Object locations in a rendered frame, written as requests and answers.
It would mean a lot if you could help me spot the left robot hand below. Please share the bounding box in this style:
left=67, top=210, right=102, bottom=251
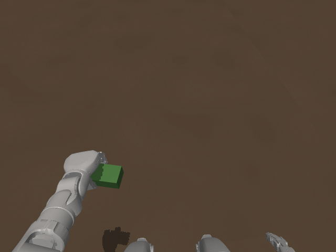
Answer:
left=64, top=150, right=108, bottom=190

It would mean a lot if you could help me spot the right robot hand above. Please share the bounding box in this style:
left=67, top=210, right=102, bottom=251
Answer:
left=266, top=232, right=295, bottom=252

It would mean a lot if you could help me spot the left robot arm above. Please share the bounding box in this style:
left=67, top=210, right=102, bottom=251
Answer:
left=12, top=169, right=90, bottom=252

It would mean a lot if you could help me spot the small box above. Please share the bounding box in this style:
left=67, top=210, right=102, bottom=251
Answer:
left=91, top=163, right=124, bottom=189

